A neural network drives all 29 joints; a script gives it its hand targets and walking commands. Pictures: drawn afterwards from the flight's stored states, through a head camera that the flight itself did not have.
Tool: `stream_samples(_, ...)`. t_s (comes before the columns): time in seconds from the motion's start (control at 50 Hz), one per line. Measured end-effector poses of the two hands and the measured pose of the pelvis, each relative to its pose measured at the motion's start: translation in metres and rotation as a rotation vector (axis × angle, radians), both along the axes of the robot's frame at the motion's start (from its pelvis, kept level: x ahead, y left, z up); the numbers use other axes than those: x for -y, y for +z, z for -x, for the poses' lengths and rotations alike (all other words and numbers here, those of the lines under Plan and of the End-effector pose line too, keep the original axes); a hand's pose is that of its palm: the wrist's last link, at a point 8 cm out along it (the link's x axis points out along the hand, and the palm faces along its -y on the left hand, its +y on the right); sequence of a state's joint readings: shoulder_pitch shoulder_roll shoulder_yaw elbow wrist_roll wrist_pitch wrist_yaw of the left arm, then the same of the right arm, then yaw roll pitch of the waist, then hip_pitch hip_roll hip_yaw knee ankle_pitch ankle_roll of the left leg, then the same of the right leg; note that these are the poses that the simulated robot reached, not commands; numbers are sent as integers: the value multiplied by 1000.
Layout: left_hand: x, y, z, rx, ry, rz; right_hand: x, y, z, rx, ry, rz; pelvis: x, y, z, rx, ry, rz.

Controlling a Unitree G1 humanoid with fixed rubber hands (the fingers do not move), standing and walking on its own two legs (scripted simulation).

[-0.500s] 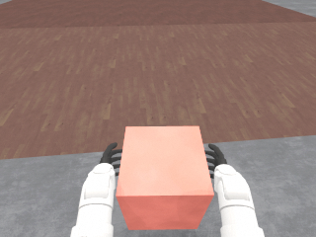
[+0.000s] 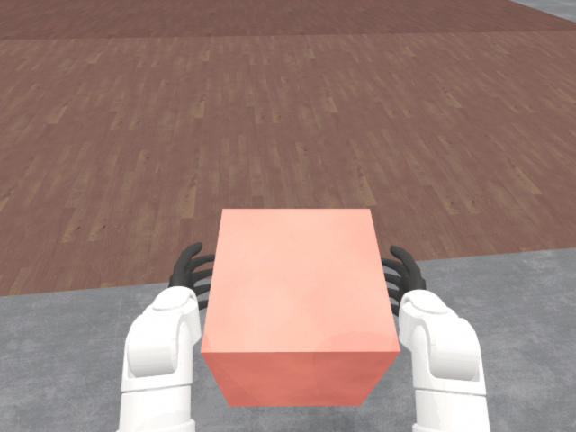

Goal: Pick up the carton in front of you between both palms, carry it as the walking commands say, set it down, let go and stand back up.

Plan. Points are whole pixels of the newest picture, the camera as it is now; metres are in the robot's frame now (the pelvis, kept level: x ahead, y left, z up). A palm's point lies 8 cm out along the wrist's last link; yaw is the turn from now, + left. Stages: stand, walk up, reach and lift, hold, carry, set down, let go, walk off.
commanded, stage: carry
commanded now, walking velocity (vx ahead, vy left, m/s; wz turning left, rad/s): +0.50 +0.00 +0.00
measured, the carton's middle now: (295, 313) +0.30 +0.01 +0.02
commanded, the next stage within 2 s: none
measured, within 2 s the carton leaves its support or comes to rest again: neither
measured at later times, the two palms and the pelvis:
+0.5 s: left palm (187, 187) +0.51 +0.20 +0.09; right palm (352, 193) +0.50 -0.10 +0.09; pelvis +0.26 +0.06 +0.00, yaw +0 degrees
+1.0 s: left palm (217, 123) +0.81 +0.19 +0.07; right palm (335, 119) +0.85 -0.10 +0.07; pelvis +0.60 +0.02 +0.00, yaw +5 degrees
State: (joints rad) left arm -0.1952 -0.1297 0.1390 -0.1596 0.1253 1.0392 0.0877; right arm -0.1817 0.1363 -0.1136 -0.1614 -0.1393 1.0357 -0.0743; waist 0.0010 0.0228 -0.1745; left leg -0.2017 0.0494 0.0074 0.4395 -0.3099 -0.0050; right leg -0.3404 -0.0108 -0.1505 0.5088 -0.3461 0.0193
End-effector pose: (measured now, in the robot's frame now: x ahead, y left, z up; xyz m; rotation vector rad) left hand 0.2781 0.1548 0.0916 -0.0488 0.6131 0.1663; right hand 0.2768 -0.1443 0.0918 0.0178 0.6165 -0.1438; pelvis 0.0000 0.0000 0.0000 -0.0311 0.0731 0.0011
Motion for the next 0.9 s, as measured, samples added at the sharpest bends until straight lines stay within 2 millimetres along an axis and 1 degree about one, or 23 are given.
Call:
stream_samples(0.06,9,2,-20,21,-12,-5,10,-1,-17,21,-21,-25,4,-8,-26,-6,26,3)
stream_samples(0.1,9,0,-29,-7,-11,-4,9,-2,-27,-7,-19,-27,5,-7,-45,-14,48,-7)
stream_samples(0.16,-1,-2,-41,-48,20,10,0,1,-48,-49,5,-27,2,0,-74,-24,56,-29)
stream_samples(0.2,-10,0,-53,-53,46,18,-9,4,-68,-55,26,-29,-2,2,-94,-25,55,-38)
stream_samples(0.24,-21,3,-70,-40,69,24,-21,7,-91,-43,46,-30,-9,1,-115,-22,55,-40)
stream_samples(0.28,-33,4,-91,-19,84,32,-33,9,-116,-22,60,-27,-17,-4,-139,-16,54,-40)
stream_samples(0.34,-50,0,-132,21,88,41,-50,5,-156,18,63,-22,-33,-19,-178,4,34,-45)
stream_samples(0.38,-55,-4,-160,5,76,48,-55,0,-179,2,49,-18,-41,-21,-200,2,16,-51)
stream_samples(0.46,-51,-3,-211,-66,16,39,-50,-3,-211,-68,-16,-29,-53,-9,-240,-11,-3,-33)
stream_samples(0.54,-44,5,-262,-75,-37,32,-44,6,-248,-75,-66,-28,-57,3,-285,-20,1,-12)
stream_samples(0.62,-41,9,-313,-47,-45,29,-40,13,-299,-48,-69,-24,-54,6,-337,-20,9,-2)
stream_samples(0.68,-40,4,-350,-35,-25,24,-39,9,-344,-36,-48,-26,-47,0,-381,-13,14,-5)
stream_samples(0.74,-36,-5,-391,-32,2,13,-35,-3,-394,-34,-20,-35,-38,-11,-430,-1,28,-11)
stream_samples(0.8,-32,-21,-434,-37,33,-5,-31,-24,-446,-40,13,-50,-27,-27,-478,16,55,0)
stream_samples(0.84,-32,-29,-456,-85,57,-7,-31,-33,-476,-88,37,-50,-21,-25,-502,12,70,-2)
stream_samples(0.9,-35,-33,-481,-145,99,5,-35,-35,-512,-148,77,-37,-16,-12,-534,2,89,-20)
